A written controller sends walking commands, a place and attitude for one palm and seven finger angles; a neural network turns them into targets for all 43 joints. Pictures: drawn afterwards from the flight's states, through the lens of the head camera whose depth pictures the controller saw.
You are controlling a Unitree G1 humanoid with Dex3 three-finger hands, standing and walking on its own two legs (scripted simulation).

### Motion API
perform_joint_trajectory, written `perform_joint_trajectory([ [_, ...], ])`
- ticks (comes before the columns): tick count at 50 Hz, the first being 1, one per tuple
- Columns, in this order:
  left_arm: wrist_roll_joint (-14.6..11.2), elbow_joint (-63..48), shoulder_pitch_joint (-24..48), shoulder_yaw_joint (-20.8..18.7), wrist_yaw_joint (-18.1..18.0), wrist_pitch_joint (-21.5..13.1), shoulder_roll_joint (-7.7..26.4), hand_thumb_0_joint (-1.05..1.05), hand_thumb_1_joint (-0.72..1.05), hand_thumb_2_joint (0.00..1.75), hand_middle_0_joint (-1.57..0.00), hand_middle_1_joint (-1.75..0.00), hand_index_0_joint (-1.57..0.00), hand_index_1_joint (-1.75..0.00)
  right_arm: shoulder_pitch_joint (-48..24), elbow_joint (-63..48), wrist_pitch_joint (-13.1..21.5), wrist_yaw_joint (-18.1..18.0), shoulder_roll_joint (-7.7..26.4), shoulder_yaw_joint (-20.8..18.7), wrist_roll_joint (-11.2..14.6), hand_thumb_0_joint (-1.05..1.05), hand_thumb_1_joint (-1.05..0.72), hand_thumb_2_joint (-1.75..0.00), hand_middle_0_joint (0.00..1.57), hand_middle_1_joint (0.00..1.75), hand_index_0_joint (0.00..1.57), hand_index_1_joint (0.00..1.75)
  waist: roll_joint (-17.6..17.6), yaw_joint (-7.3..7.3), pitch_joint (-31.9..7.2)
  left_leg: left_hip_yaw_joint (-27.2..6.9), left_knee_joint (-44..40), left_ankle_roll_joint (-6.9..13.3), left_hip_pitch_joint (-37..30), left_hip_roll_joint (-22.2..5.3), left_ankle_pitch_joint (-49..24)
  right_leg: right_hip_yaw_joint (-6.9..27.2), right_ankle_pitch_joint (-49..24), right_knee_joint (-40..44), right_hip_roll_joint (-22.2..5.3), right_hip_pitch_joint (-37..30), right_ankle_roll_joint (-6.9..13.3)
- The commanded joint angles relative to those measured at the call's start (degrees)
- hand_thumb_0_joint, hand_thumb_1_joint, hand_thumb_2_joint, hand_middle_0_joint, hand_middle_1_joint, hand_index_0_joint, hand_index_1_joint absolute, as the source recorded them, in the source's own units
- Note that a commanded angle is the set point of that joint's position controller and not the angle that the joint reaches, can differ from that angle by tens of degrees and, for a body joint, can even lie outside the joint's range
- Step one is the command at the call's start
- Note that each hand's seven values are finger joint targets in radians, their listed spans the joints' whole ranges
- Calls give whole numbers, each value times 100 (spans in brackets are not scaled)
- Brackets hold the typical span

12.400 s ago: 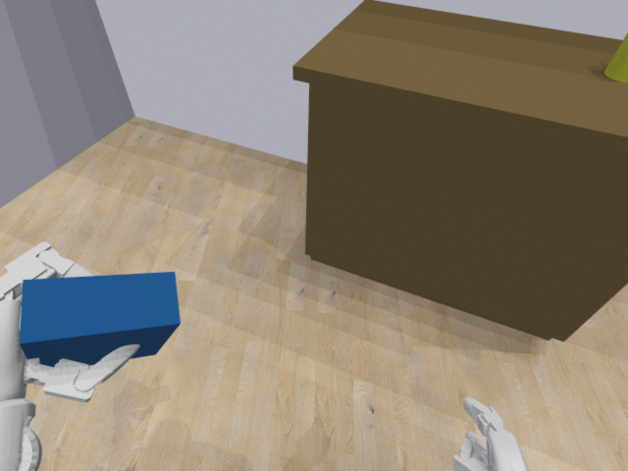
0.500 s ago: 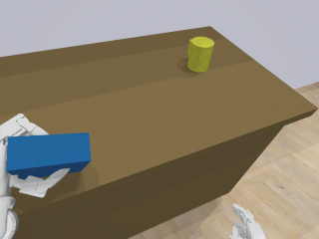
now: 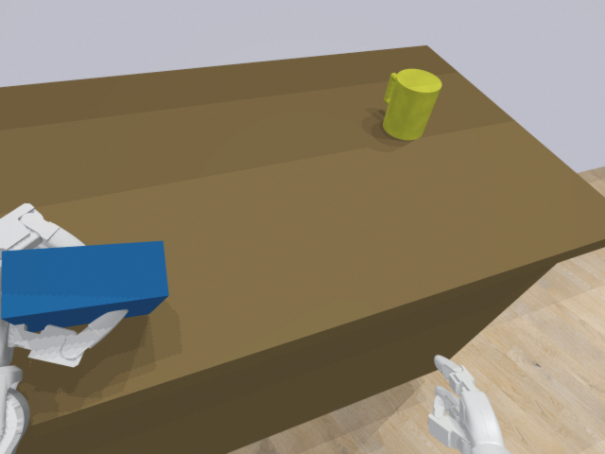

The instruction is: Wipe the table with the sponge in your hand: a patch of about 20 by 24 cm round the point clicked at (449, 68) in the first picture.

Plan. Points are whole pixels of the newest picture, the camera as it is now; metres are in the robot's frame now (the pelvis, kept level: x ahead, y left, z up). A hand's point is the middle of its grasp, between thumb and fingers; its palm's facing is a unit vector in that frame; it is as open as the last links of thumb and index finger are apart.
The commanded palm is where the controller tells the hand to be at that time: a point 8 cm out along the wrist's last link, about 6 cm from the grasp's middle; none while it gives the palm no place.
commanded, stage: look again from close up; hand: left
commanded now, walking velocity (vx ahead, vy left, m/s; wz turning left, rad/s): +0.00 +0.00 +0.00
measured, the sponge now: (113, 287) +0.23 +0.22 +0.15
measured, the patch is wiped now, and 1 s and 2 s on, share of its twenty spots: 0.00 0.00 0.00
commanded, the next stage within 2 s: shuffle to correct the standing spot in 0.40 s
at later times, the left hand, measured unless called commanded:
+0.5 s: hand (68, 290) +0.22 +0.25 +0.17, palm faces +0.43 -0.84 -0.34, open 9.1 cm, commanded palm +0.16 +0.28 +0.18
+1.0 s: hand (116, 289) +0.22 +0.20 +0.17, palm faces +0.42 -0.84 -0.34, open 9.1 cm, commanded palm +0.16 +0.24 +0.18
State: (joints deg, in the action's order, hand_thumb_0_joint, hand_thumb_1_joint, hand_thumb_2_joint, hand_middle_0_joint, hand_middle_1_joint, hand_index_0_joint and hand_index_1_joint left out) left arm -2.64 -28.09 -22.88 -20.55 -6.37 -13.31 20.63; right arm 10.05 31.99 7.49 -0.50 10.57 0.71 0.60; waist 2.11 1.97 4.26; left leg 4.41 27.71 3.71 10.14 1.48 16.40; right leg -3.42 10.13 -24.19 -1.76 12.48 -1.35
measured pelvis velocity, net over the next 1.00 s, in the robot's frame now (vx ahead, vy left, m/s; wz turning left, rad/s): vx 0.00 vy -0.05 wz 0.01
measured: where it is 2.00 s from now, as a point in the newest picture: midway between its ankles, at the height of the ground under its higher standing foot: outside the picture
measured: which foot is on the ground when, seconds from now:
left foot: down 0.00-1.00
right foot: down 0.00-1.00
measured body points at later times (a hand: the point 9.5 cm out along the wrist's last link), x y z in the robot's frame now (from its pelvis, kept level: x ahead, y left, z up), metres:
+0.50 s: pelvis +0.00 -0.01 +0.00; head +0.02 +0.01 +0.45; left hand +0.19 +0.29 +0.18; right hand +0.18 -0.23 -0.07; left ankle -0.01 +0.07 -0.74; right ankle +0.03 -0.14 -0.74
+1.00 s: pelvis +0.00 -0.05 +0.00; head +0.04 -0.03 +0.45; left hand +0.19 +0.25 +0.19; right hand +0.19 -0.26 -0.07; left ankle -0.01 +0.07 -0.74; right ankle +0.03 -0.14 -0.74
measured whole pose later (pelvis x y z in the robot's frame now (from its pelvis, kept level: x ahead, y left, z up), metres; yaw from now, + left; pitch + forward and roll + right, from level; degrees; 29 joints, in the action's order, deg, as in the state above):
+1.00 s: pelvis +0.00 -0.05 +0.00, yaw +1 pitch +0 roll -1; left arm -4.3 -30.6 -23.7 -21.7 -7.1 -10.4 20.3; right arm 10.1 30.7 4.3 -0.2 10.1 -0.3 0.9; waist 1.3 1.5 5.3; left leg 2.1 29.3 0.1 12.1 -2.1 16.7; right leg -5.8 10.7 -24.6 1.6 13.6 2.3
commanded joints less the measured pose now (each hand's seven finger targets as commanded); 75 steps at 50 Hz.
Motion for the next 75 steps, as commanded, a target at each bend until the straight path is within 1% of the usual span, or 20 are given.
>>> perform_joint_trajectory([
  [1,22,-969,202,-426,-57,-229,695,0,10,130,-120,-160,-120,-160,-295,-800,215,-59,780,-289,8,0,-90,-90,20,30,20,30,-691,-75,-941,-564,-636,-584,116,-685,-2066,155,-1088,-32,-86,-739,240],
  [5,26,-1127,226,-612,-109,-189,903,0,10,130,-120,-160,-120,-160,-433,-845,207,-83,772,-295,28,0,-90,-90,20,30,20,30,-507,-65,-1008,-557,-594,-532,120,-628,-1709,301,-1238,79,-135,-835,258],
  [6,11,-1001,200,-394,-87,-187,672,0,10,130,-120,-160,-120,-160,-323,-816,171,-88,784,-289,6,0,-90,-90,20,30,20,30,-492,-82,-952,-577,-637,-514,209,-623,-1556,256,-1101,107,-161,-822,271],
  [8,35,-1157,299,-519,-117,-194,849,0,10,130,-120,-160,-120,-160,-349,-837,165,-97,814,-316,4,0,-90,-90,20,30,20,30,-646,-68,-917,-618,-691,-506,316,-641,-1475,273,-1095,87,-165,-928,268],
  [11,25,-1002,172,-383,-118,-165,673,0,10,130,-120,-160,-120,-160,-345,-820,141,-111,782,-284,0,0,-90,-90,20,30,20,30,-563,-74,-896,-613,-711,-451,303,-621,-1251,284,-950,170,-179,-852,272],
  [15,34,-1102,156,-549,-155,-143,861,0,10,130,-120,-160,-120,-160,-453,-830,164,-138,787,-303,27,0,-90,-90,20,30,20,30,-485,-69,-891,-631,-730,-432,273,-615,-1103,380,-890,200,-174,-819,269],
  [16,17,-938,133,-394,-141,-146,680,0,10,130,-120,-160,-120,-160,-346,-807,124,-142,800,-285,2,0,-90,-90,20,30,20,30,-503,-78,-855,-652,-791,-418,372,-624,-986,313,-740,224,-198,-830,266],
  [20,49,-1060,154,-546,-172,-139,868,0,10,130,-120,-160,-120,-160,-451,-816,152,-158,807,-311,29,0,-90,-90,20,30,20,30,-600,-71,-825,-673,-840,-414,374,-630,-887,349,-686,201,-172,-825,259],
  [21,32,-904,113,-385,-153,-138,678,0,10,130,-120,-160,-120,-160,-352,-802,116,-156,804,-288,3,0,-90,-90,20,30,20,30,-548,-74,-775,-724,-886,-393,482,-650,-811,295,-596,225,-185,-856,260],
  [25,31,-974,7,-565,-180,-116,850,0,10,130,-120,-160,-120,-160,-409,-798,138,-164,810,-322,28,0,-90,-90,20,30,20,30,-332,-77,-886,-695,-746,-391,341,-617,-1032,393,-839,245,-216,-871,274],
  [26,10,-872,-5,-399,-151,-114,669,0,10,130,-120,-160,-120,-160,-327,-781,105,-164,800,-307,10,0,-90,-90,20,30,20,30,-313,-90,-863,-707,-779,-398,338,-637,-1072,326,-790,261,-209,-845,274],
  [35,-21,-992,285,-470,-129,-23,780,0,10,130,-120,-160,-120,-160,-452,-852,42,-87,747,-349,69,0,-90,-90,20,30,20,30,-736,-101,-708,-778,-972,-440,406,-981,-1092,204,-501,-70,-5,-688,199],
  [36,-39,-963,308,-346,-109,-24,645,0,10,130,-120,-160,-120,-160,-357,-859,9,-80,749,-349,39,0,-90,-90,20,30,20,30,-678,-110,-722,-865,-956,-412,491,-1003,-1098,155,-508,-30,-18,-761,202],
  [40,-57,-1099,197,-494,-110,10,801,0,10,130,-120,-160,-120,-160,-431,-912,18,-24,740,-380,79,0,-90,-90,20,30,20,30,-588,-105,-804,-770,-738,-389,331,-1022,-1256,226,-685,-9,-29,-678,225],
  [41,-80,-1085,233,-344,-89,4,644,0,10,130,-120,-160,-120,-160,-341,-905,-14,-23,755,-377,45,0,-90,-90,20,30,20,30,-646,-130,-821,-808,-725,-366,419,-1021,-1226,188,-676,20,-51,-717,234],
  [50,-188,-1340,-201,-622,-56,78,874,0,10,130,-120,-160,-120,-160,-378,-969,-23,-27,757,-434,73,0,-90,-90,20,30,20,30,-500,-147,-1050,-715,-209,-322,115,-1022,-1700,401,-1273,52,-161,-577,350],
  [59,-279,-1369,-242,-670,-56,157,958,0,10,130,-120,-160,-120,-160,-277,-934,-66,-124,810,-483,61,0,-90,-90,20,30,20,30,-156,-181,-909,-519,106,-258,356,-786,-341,863,-460,397,-476,-180,428],
  [64,-285,-1391,-339,-682,-102,186,989,0,10,130,-120,-160,-120,-160,-247,-910,-60,-154,808,-482,69,0,-90,-90,20,30,20,30,9,-187,-910,-435,199,-234,290,-714,-230,959,-71,596,-591,-27,379],
  [72,-260,-1416,-383,-700,-139,177,1036,0,10,130,-120,-160,-120,-160,-301,-893,-57,-189,829,-446,59,0,-90,-90,20,30,20,30,-421,-165,-819,-644,-236,-157,476,-971,-317,698,-95,374,-355,-184,185],
  [75,-266,-1411,-512,-714,-133,197,1030,0,10,130,-120,-160,-120,-160,-350,-872,-50,-168,818,-443,87,0,-90,-90,20,30,20,30,-459,-164,-922,-670,-226,-179,392,-1031,-713,636,-625,222,-289,-341,197],
])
